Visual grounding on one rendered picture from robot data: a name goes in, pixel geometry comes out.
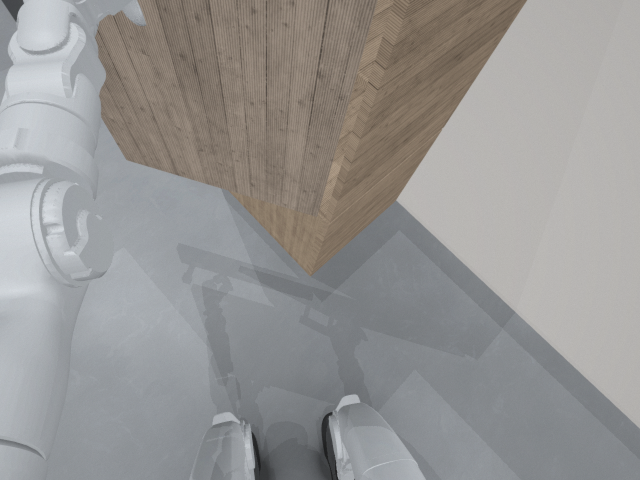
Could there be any robot left thigh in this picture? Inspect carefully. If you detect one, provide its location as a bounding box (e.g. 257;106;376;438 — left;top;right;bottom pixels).
189;420;255;480

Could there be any robot right foot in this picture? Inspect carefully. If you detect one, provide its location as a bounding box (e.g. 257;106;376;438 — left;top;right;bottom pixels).
321;412;355;480

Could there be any handle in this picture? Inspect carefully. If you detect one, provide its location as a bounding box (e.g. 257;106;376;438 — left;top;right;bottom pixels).
2;0;24;23

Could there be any robot left hand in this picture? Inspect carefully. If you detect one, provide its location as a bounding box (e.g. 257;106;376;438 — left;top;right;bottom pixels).
23;0;146;37

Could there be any cupboard door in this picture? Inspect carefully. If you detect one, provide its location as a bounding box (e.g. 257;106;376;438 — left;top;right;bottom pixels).
95;0;378;217

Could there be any left robot forearm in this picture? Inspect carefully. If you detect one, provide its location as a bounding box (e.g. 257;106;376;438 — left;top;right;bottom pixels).
0;0;106;200

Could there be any robot left upper arm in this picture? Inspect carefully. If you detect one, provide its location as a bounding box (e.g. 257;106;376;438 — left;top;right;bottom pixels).
0;177;114;480

